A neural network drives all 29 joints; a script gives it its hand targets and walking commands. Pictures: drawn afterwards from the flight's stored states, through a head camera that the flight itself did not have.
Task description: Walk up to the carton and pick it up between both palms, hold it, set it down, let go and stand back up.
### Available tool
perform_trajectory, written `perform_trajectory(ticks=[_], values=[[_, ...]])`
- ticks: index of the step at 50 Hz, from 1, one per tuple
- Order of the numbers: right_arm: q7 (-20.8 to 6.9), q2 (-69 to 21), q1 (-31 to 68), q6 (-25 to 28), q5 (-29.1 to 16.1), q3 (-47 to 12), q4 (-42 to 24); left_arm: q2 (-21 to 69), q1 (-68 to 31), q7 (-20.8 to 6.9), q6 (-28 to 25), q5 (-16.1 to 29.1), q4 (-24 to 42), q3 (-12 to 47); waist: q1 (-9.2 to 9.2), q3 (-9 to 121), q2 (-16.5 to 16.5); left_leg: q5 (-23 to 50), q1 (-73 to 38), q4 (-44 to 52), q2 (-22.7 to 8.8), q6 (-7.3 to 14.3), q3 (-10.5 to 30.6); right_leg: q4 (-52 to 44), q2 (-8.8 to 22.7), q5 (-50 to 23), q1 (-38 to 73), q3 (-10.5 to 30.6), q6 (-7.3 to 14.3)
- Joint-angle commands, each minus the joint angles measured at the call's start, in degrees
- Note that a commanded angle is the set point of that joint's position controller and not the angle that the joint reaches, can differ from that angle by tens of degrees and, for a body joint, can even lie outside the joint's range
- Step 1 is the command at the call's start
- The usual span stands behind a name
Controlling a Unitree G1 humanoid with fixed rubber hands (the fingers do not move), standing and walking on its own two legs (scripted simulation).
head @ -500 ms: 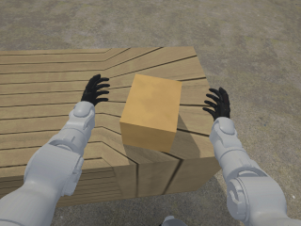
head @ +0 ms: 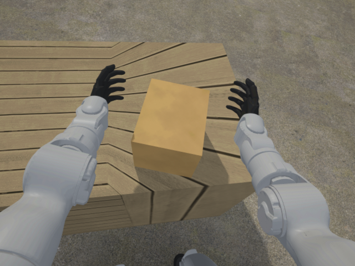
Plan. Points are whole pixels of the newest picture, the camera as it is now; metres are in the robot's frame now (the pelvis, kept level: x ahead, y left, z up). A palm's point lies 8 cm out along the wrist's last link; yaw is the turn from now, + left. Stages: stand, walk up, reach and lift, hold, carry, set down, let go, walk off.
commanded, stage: reach and lift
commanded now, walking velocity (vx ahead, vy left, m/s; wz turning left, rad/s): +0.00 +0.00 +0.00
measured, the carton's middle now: (171, 128) +0.48 -0.07 -0.08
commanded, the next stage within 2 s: none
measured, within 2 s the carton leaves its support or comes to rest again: neither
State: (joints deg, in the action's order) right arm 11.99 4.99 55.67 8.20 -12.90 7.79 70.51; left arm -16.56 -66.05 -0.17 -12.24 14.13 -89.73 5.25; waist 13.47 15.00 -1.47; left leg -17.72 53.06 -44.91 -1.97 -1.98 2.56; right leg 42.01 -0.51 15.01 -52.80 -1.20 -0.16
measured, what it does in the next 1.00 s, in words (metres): lowers itself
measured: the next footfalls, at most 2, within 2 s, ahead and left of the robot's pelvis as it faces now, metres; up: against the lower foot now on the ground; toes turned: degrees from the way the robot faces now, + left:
none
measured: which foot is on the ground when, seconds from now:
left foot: down 0.00-1.00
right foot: down 0.00-1.00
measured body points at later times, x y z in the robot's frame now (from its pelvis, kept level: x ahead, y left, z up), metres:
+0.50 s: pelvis -0.01 +0.01 -0.05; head +0.15 +0.03 +0.37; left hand +0.49 +0.10 -0.06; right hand +0.41 -0.22 -0.06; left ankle +0.02 +0.14 -0.70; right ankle +0.03 -0.12 -0.70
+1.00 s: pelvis -0.02 +0.01 -0.08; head +0.14 -0.01 +0.34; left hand +0.48 +0.06 -0.08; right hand +0.41 -0.20 -0.10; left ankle +0.02 +0.14 -0.70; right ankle +0.03 -0.12 -0.70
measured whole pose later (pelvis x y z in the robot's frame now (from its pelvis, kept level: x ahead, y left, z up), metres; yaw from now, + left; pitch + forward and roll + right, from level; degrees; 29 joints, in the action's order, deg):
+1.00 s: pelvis -0.02 +0.01 -0.08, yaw -2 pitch +35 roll +0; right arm 10.6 0.3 55.8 28.4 5.2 21.7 79.0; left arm -9.0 -65.3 3.0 -25.2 2.2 -91.7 -6.3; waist 7.7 16.0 -4.9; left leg -27.7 78.4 -70.8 -0.1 -1.3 1.8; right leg 68.8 -0.7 23.9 -80.2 2.1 -1.6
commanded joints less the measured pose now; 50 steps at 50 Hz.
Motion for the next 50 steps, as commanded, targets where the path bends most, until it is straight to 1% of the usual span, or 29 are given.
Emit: perform_trajectory(ticks=[1, 3, 4, 5, 6, 7, 8, 9, 10, 13, 15, 16, 17, 18, 19, 20, 24, 25, 26, 27, 31, 33, 41, 42, 43, 44, 46, 47, 50], values=[[-0.67, 6.59, 22.95, 8.77, 3.86, 4.06, -6.89, -6.01, -28.31, 0.34, -7.76, -3.98, 9.65, -2.90, 0.30, 43.74, -10.56, 24.31, -27.59, -2.72, 4.06, -3.86, -2.25, -1.32, -1.08, -30.00, 16.66, -3.16, -1.61], [-1.12, 6.72, 23.10, 10.54, 5.02, 5.25, -5.57, -5.18, -28.08, 0.44, -8.91, -4.71, 7.78, -2.88, 1.04, 43.26, -10.64, 24.81, -28.24, -4.26, 3.77, -4.25, -1.91, -0.60, -1.46, -29.07, 14.24, -3.69, -1.46], [-1.41, 6.90, 23.66, 11.42, 5.15, 5.15, -7.71, -5.99, -28.05, 0.62, -9.54, -4.78, 9.74, -4.04, -0.31, 45.08, -10.13, 25.55, -27.97, -5.01, 4.01, -4.01, -2.42, -0.02, -1.43, -29.57, 14.92, -3.56, -1.62], [-1.46, 6.76, 23.56, 12.31, 6.36, 6.49, -5.87, -4.98, -28.22, 0.73, -10.16, -4.89, 8.49, -3.28, 1.29, 45.08, -10.03, 24.75, -27.45, -5.62, 3.84, -4.43, -2.03, 0.81, -1.66, -29.16, 13.45, -3.87, -1.74], [-1.82, 6.57, 23.34, 13.08, 6.53, 5.90, -5.95, -4.84, -27.18, 0.81, -10.74, -5.31, 8.24, -4.14, -0.08, 45.59, -9.98, 26.16, -27.33, -6.45, 3.82, -4.35, -2.10, 1.53, -1.68, -29.27, 13.29, -3.89, -1.68], [-1.71, 7.07, 24.77, 13.82, 7.35, 7.94, -5.88, -4.80, -30.06, 0.89, -11.28, -4.92, 9.43, -3.13, 2.15, 47.39, -10.09, 24.97, -27.02, -7.45, 3.82, -4.75, -1.83, 2.22, -1.80, -28.56, 11.27, -4.18, -1.89], [-1.97, 7.10, 24.99, 14.39, 7.58, 7.41, -6.95, -4.97, -29.56, 1.12, -11.66, -4.79, 9.65, -3.77, 0.53, 48.47, -10.42, 25.46, -26.80, -8.15, 4.05, -4.63, -2.21, 2.90, -1.71, -28.27, 11.20, -4.07, -1.71], [-1.96, 6.98, 24.96, 14.74, 8.12, 8.34, -5.78, -4.56, -30.51, 1.21, -11.94, -4.81, 8.99, -3.04, 1.82, 48.83, -11.04, 24.51, -26.29, -8.72, 4.03, -4.78, -1.99, 3.34, -1.69, -27.38, 10.07, -4.08, -1.67], [-2.14, 7.30, 25.93, 15.28, 8.42, 8.41, -6.76, -4.75, -30.96, 1.39, -12.24, -4.60, 9.62, -3.47, 0.85, 50.60, -11.29, 25.11, -26.06, -9.49, 4.13, -4.85, -2.29, 4.12, -1.72, -27.34, 9.57, -4.08, -1.60], [-2.45, 7.59, 25.35, 16.69, 9.03, 9.17, -3.94, -3.49, -30.21, 1.45, -12.96, -4.71, 6.78, -2.69, 1.47, 50.80, -12.05, 25.32, -25.71, -11.94, 3.92, -5.35, -1.78, 6.01, -2.14, -25.52, 5.94, -4.45, -1.37], [-2.95, 7.35, 25.17, 17.45, 9.01, 8.41, -1.58, -3.23, -29.54, 1.49, -13.72, -5.47, 4.40, -3.30, 0.14, 50.91, -12.25, 26.24, -24.91, -13.60, 3.90, -5.44, -1.67, 7.51, -2.20, -24.29, 4.16, -4.55, -1.21], [-3.03, 7.69, 24.98, 17.97, 9.60, 9.68, -0.49, -2.30, -29.90, 1.59, -14.15, -5.42, 4.27, -2.22, 1.48, 51.77, -12.38, 25.39, -24.75, -13.98, 3.69, -5.75, -1.25, 8.08, -2.46, -23.08, 2.48, -4.97, -1.18], [-3.31, 7.47, 25.22, 18.23, 9.39, 8.66, -1.12, -3.03, -29.55, 1.63, -14.54, -5.41, 3.52, -3.46, -0.54, 51.76, -11.91, 25.31, -23.53, -14.51, 3.97, -5.24, -1.77, 8.69, -2.22, -22.33, 2.71, -4.67, -1.12], [-3.16, 7.99, 25.28, 18.78, 9.70, 10.08, -0.38, -2.29, -30.94, 1.84, -14.92, -5.26, 4.78, -2.04, 1.61, 53.64, -12.88, 25.34, -24.03, -15.03, 3.82, -5.85, -1.37, 9.13, -2.51, -22.49, 0.99, -4.93, -1.15], [-3.39, 7.79, 25.42, 19.14, 9.66, 9.34, -0.30, -2.40, -31.04, 1.98, -15.38, -5.46, 4.46, -3.12, -0.30, 53.89, -13.30, 25.65, -23.59, -15.59, 3.93, -5.64, -1.77, 9.68, -2.45, -21.61, 0.13, -4.89, -0.98], [-3.37, 7.51, 24.79, 19.66, 10.09, 9.76, 1.27, -1.43, -30.59, 1.98, -15.90, -5.77, 3.17, -2.51, 0.83, 54.26, -13.30, 26.03, -23.75, -16.40, 3.70, -5.88, -1.41, 10.30, -2.69, -21.83, -1.43, -5.17, -1.11], [-3.90, 7.00, 25.63, 21.22, 10.11, 9.14, 3.85, -1.73, -31.27, 2.14, -17.26, -7.08, 2.56, -4.81, -1.01, 54.32, -12.50, 25.60, -20.58, -18.36, 4.00, -5.28, -2.08, 12.41, -2.77, -20.29, -2.37, -4.71, -1.01], [-3.78, 7.29, 25.39, 21.70, 10.39, 9.99, 4.46, -1.34, -31.43, 2.35, -17.38, -7.51, 3.39, -4.64, 0.19, 55.01, -12.66, 25.43, -20.63, -18.86, 3.85, -5.61, -1.73, 13.09, -3.07, -20.53, -3.01, -4.92, -1.07], [-3.71, 7.03, 25.55, 22.13, 10.49, 9.73, 3.78, -1.72, -31.12, 2.52, -17.58, -7.89, 3.55, -5.76, -1.14, 56.12, -12.69, 25.32, -19.54, -19.26, 4.06, -5.42, -2.13, 13.60, -2.90, -20.47, -2.48, -4.68, -1.02], [-3.48, 7.17, 25.54, 22.61, 10.69, 10.39, 3.48, -1.30, -31.22, 2.73, -17.68, -8.37, 4.57, -5.66, -0.33, 57.86, -12.84, 25.47, -19.57, -19.91, 4.03, -5.64, -2.18, 13.98, -3.09, -21.25, -2.56, -4.54, -0.98], [-3.87, 7.05, 26.39, 23.36, 10.88, 10.04, 0.87, -0.30, -31.00, 3.43, -17.85, -8.91, 6.88, -6.69, -2.39, 60.21, -13.22, 25.15, -17.90, -21.63, 4.29, -5.45, -2.93, 15.54, -3.35, -20.77, -2.52, -3.94, -0.46], [-3.79, 7.68, 26.76, 23.53, 12.06, 11.74, 1.29, -0.01, -32.29, 3.80, -17.62, -9.52, 8.18, -6.54, -1.71, 60.00, -13.89, 23.93, -18.10, -21.65, 4.24, -5.71, -2.62, 16.12, -3.59, -19.52, -3.66, -4.22, -0.30], [-2.46, 1.67, 26.23, 22.99, 15.43, 11.12, -1.51, 1.46, -28.70, 2.94, -16.35, -11.33, 8.51, -9.84, -2.60, 57.05, -5.86, 13.56, -5.05, -21.86, 5.65, -2.37, -4.38, 18.11, -1.95, -18.99, 7.22, -0.05, -1.52], [-1.98, 1.41, 26.92, 23.29, 16.39, 12.84, -1.65, 1.88, -29.79, 2.89, -16.40, -11.27, 9.44, -9.28, -1.11, 57.50, -5.77, 12.12, -4.13, -21.55, 5.58, -2.52, -4.23, 18.11, -1.91, -18.92, 7.62, 0.10, -1.65], [-1.93, -0.24, 26.96, 23.19, 16.72, 11.32, -2.00, 1.95, -28.45, 2.70, -16.42, -11.61, 8.52, -10.72, -3.05, 55.93, -3.83, 11.59, -2.04, -21.73, 5.76, -1.75, -4.82, 18.34, -1.55, -19.25, 9.88, 0.85, -1.70], [-1.73, -1.26, 27.80, 23.20, 17.55, 12.61, -1.26, 3.04, -30.07, 2.58, -16.41, -11.85, 9.20, -10.03, -1.37, 56.17, -3.73, 10.63, -0.84, -21.85, 5.71, -1.92, -4.55, 18.38, -1.48, -19.26, 10.53, 1.30, -1.80], [-1.57, -4.10, 27.34, 23.32, 18.92, 11.93, -1.75, 4.07, -28.59, 1.97, -16.63, -12.79, 8.10, -11.36, -2.59, 55.49, -2.12, 10.36, 1.12, -21.56, 6.02, -1.25, -4.92, 18.41, -0.98, -21.17, 13.97, 2.14, -2.03], [-1.40, -4.22, 27.41, 23.53, 20.04, 13.16, -1.21, 4.86, -28.43, 1.79, -16.66, -13.07, 7.94, -11.01, -1.41, 55.61, -1.78, 9.92, 0.97, -21.34, 5.87, -1.42, -4.57, 18.44, -1.20, -21.44, 14.01, 1.93, -1.98], [-1.02, -6.19, 27.07, 24.34, 22.85, 15.03, -0.82, 6.16, -28.59, 1.45, -16.97, -14.48, 8.46, -12.35, -1.28, 54.80, -1.48, 10.33, 1.07, -21.27, 5.82, -1.47, -4.73, 18.28, -1.32, -21.80, 14.32, 1.63, -1.72]])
